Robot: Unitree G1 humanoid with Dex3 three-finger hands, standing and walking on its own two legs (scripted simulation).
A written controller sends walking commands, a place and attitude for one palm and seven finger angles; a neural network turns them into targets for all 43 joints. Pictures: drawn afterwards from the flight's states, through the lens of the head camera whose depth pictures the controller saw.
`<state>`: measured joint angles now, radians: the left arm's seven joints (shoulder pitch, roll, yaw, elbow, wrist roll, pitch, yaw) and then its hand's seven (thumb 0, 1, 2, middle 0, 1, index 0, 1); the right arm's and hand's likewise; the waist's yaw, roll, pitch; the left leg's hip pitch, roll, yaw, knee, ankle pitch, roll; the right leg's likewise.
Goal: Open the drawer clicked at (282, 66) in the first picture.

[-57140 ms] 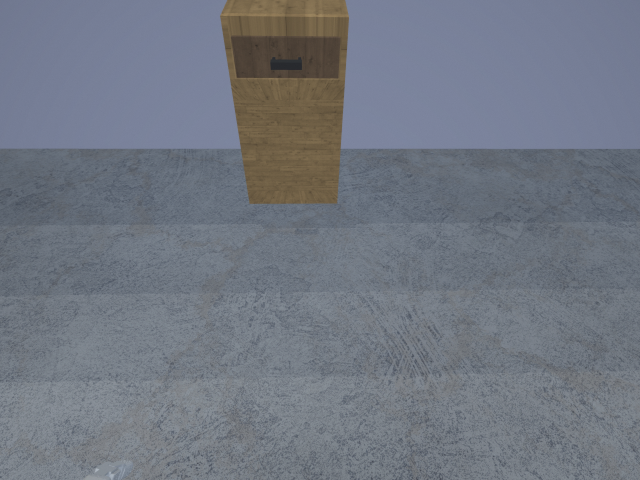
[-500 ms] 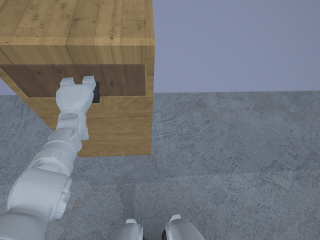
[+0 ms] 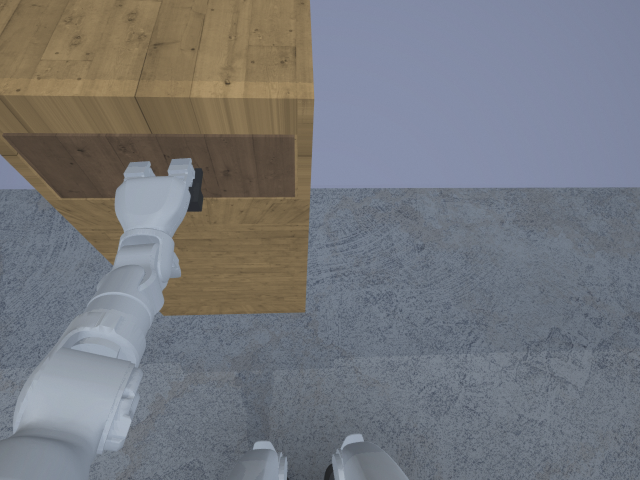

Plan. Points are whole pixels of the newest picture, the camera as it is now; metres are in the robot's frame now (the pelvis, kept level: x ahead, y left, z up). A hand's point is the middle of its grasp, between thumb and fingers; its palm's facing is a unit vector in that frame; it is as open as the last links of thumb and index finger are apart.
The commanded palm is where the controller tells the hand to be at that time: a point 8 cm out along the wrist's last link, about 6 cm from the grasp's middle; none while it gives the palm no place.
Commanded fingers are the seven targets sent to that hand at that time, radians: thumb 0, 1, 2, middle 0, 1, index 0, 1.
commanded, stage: close the thumb around the handle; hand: left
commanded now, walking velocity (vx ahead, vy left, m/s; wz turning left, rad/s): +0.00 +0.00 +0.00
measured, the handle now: (164, 187) +0.51 +0.20 -0.01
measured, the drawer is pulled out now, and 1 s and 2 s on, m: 0.00 0.03 0.15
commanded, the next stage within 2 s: pull the drawer open in 0.52 s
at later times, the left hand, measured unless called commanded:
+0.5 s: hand (167, 223) +0.47 +0.20 -0.03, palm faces -0.07 -0.03 -1.00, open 6.2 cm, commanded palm +0.44 +0.19 +0.03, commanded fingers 0.00 0.90 0.90 -0.40 -1.35 -0.40 -1.35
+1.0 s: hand (163, 243) +0.43 +0.20 -0.03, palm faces -0.06 -0.06 -1.00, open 6.2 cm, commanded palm +0.40 +0.20 +0.03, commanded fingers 0.00 0.90 0.90 -0.40 -1.35 -0.40 -1.35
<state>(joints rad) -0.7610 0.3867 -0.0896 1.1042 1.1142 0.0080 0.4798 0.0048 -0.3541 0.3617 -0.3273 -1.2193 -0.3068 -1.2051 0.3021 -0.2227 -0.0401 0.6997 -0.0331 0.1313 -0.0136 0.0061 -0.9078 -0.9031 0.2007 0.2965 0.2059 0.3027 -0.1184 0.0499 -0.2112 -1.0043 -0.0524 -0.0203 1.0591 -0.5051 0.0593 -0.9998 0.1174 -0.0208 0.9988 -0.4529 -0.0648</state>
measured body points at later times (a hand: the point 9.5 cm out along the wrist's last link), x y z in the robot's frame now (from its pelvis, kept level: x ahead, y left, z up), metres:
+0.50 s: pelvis +0.01 +0.00 +0.00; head +0.13 +0.00 +0.44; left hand +0.46 +0.20 +0.02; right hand +0.03 -0.27 -0.13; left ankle -0.02 +0.08 -0.66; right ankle +0.00 -0.08 -0.66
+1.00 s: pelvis +0.02 +0.01 +0.02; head +0.12 +0.01 +0.45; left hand +0.43 +0.20 +0.02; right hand +0.07 -0.26 -0.12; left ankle -0.02 +0.08 -0.66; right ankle +0.00 -0.08 -0.66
